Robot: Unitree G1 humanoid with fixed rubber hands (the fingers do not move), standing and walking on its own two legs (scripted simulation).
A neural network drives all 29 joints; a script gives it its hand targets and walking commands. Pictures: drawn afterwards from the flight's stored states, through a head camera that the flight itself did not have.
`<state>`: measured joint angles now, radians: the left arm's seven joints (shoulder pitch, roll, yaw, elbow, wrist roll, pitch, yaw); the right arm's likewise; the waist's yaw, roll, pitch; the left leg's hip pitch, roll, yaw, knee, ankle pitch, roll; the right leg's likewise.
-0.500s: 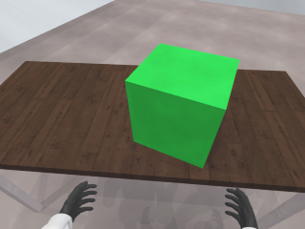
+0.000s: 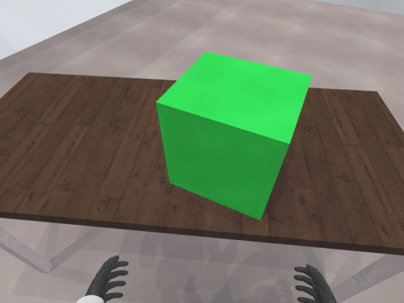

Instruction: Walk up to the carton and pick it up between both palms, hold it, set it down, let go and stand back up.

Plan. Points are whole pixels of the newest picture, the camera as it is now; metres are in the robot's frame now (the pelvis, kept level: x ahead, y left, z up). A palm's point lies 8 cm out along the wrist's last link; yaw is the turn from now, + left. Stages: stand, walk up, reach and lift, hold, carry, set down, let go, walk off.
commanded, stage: let go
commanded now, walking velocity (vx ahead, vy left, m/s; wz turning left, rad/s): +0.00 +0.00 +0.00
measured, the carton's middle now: (233, 135) +0.48 -0.03 +0.06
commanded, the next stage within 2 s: stand in 0.06 s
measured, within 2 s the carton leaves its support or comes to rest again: neither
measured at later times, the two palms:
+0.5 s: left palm out of the picture +0.02 +0.28 -0.11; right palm out of the picture +0.04 -0.24 -0.13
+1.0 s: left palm out of the picture -0.05 +0.26 -0.13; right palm out of the picture -0.04 -0.23 -0.15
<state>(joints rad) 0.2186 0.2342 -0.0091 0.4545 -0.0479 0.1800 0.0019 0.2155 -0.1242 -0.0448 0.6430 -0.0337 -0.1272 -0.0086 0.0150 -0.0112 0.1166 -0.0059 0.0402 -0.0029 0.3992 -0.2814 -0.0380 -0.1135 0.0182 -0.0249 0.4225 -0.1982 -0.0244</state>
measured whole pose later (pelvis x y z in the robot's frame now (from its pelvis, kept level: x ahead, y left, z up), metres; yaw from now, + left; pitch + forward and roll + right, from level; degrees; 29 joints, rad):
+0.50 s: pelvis -0.01 +0.02 +0.00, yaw +1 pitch -4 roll +0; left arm 0.39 0.27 0.02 0.79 0.01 -0.03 0.01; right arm 0.34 -0.26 -0.03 0.88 -0.02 -0.01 0.02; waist 0.01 0.02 0.03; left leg -0.10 0.00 -0.01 0.47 -0.30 -0.01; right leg -0.20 -0.02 -0.03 0.49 -0.22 0.00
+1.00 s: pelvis -0.04 +0.01 -0.01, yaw +0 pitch -4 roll +1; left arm 0.41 0.23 -0.01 0.93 0.01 -0.02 0.02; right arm 0.37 -0.23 0.00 0.98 -0.01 -0.01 0.01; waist 0.00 0.01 0.02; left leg -0.17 0.00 0.01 0.49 -0.25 -0.01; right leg -0.27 -0.02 0.00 0.50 -0.16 0.00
